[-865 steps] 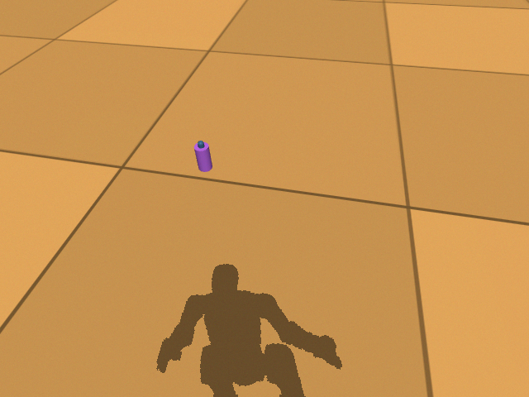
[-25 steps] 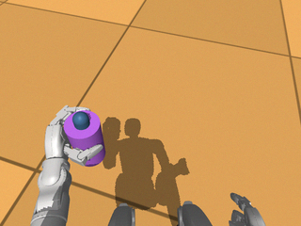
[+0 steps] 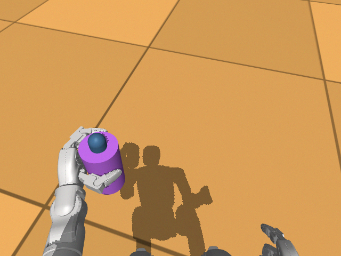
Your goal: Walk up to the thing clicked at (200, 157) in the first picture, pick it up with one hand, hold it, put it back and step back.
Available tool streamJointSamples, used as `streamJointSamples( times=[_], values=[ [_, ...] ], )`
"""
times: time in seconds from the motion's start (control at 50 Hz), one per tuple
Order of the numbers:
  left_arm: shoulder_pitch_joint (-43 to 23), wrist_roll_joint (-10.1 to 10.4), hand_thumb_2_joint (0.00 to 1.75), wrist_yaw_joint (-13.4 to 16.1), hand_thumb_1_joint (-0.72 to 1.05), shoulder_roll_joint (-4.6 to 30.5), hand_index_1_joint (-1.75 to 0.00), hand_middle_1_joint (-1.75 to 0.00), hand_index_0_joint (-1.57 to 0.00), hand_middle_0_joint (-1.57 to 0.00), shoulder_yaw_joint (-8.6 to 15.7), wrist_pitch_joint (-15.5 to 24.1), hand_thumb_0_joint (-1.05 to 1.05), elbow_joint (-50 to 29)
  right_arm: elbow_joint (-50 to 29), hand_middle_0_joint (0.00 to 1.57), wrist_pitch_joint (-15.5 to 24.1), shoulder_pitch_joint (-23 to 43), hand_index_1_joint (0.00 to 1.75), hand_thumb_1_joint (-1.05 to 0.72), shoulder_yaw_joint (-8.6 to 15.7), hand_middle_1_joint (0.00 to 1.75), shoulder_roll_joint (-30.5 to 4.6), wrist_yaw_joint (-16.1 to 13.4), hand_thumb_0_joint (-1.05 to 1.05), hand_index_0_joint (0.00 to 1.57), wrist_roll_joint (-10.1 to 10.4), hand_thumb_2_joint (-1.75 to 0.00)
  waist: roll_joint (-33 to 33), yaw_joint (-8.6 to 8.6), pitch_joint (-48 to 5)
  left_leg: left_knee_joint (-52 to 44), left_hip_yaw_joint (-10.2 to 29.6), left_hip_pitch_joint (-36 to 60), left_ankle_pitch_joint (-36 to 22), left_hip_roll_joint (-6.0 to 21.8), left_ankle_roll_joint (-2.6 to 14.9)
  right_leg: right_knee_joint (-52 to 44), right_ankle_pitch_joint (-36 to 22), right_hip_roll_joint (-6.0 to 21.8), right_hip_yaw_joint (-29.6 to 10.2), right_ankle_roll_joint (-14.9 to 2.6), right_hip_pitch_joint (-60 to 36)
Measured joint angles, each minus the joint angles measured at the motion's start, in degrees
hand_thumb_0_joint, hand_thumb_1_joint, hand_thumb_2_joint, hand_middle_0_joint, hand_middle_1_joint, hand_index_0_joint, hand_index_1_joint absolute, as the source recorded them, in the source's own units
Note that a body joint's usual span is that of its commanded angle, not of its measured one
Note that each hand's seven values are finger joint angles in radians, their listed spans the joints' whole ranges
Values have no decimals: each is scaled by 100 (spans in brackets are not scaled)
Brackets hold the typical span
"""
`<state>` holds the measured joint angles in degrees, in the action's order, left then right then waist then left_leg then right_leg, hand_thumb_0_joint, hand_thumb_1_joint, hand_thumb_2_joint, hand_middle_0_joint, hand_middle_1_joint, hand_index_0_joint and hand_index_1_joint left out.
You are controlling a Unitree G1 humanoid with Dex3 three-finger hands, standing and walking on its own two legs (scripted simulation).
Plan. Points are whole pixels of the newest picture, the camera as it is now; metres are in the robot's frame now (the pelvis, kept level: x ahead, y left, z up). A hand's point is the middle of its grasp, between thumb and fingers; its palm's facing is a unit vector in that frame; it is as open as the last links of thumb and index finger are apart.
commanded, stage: lift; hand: left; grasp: from the side
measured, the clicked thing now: (103, 161) +0.34 +0.17 +0.04
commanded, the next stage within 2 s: hold in 0.22 s
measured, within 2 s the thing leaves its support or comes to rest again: neither
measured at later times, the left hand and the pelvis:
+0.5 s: hand (100, 157) +0.33 +0.17 +0.07, palm faces +0.11 -0.99 +0.02, open 11.2 cm; pelvis +0.00 +0.00 +0.01, yaw +0 degrees
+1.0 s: hand (99, 156) +0.32 +0.16 +0.08, palm faces +0.10 -0.99 +0.02, open 11.1 cm; pelvis -0.01 +0.00 +0.02, yaw +0 degrees
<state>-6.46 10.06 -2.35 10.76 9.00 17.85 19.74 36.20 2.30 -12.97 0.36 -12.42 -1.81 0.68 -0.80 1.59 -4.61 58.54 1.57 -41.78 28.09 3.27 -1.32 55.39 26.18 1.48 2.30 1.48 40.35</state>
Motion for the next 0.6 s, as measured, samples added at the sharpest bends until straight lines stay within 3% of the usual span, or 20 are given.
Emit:
streamJointSamples(
  times=[0.6],
  values=[
    [26,9,108,-124,-53,-79,-97,-102,-67,-69,9,100,1,226,70,20,-165,-15,30,-92,25,30,-7,66,1,20,-19,-90,-11,-31,182,-634,-53,763,-269,-4,-32,-554,-233,-5,-25,-32,-713]
  ],
)
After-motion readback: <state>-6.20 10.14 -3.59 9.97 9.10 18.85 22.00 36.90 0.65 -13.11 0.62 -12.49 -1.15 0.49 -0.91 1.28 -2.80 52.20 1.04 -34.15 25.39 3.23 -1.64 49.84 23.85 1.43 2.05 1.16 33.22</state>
